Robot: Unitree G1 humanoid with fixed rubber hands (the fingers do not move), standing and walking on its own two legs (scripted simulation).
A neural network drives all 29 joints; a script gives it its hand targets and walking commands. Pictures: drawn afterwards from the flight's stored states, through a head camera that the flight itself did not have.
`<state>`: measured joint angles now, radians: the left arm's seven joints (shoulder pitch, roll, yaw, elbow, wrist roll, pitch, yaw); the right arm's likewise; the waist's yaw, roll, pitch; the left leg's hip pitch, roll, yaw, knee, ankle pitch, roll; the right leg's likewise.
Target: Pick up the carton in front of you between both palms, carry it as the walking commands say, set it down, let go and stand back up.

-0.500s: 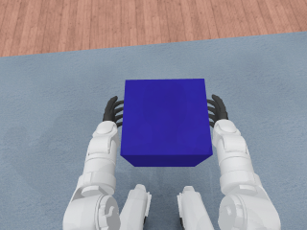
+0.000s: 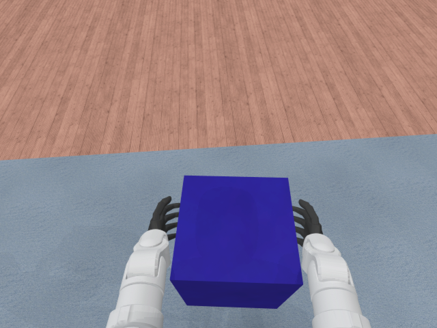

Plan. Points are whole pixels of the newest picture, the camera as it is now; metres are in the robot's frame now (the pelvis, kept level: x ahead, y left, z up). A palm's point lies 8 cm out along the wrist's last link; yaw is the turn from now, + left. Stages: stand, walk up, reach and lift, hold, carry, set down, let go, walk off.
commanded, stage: reach and lift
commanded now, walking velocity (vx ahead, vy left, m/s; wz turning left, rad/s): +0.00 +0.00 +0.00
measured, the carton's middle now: (233, 246) +0.32 +0.01 -0.08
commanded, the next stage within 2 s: hold in 1.18 s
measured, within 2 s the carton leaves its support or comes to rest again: neither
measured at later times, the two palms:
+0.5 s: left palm (151, 231) +0.28 +0.15 +0.04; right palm (324, 237) +0.29 -0.15 +0.04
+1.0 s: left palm (150, 223) +0.29 +0.15 +0.05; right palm (323, 228) +0.30 -0.15 +0.05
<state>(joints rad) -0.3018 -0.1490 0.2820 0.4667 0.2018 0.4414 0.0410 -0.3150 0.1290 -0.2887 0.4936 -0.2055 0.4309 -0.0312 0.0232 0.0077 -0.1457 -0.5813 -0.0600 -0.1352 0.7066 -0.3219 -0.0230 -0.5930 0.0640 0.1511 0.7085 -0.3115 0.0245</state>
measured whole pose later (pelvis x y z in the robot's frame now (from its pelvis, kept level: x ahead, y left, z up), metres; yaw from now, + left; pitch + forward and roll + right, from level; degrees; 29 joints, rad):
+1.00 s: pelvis +0.01 +0.00 +0.03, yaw +0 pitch -3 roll +0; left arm -0.23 -0.15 0.20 0.28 0.27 0.69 -0.01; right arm -0.23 0.15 -0.22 0.28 -0.27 0.68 0.00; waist 0.01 0.00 0.00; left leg -0.11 -0.04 -0.14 0.38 -0.21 -0.01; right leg -0.11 0.04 0.14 0.37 -0.20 0.01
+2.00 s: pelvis +0.00 +0.00 +0.03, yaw +0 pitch -6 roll +0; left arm -0.27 -0.15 0.21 0.23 0.28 0.77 -0.02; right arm -0.26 0.15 -0.22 0.22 -0.28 0.77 0.01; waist 0.02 0.00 0.01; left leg -0.06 -0.03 -0.13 0.37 -0.20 -0.01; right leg -0.07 0.04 0.14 0.37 -0.18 0.01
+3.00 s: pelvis +0.40 +0.05 +0.03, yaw -2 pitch +4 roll -1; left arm 0.02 -0.13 0.05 -0.49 0.04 1.21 0.14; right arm 0.02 0.13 -0.06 -0.48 -0.03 1.21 -0.15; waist -0.05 0.02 -0.15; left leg -0.15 0.00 0.24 0.31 -0.25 0.09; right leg -0.60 -0.11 -0.09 0.93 -0.20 0.01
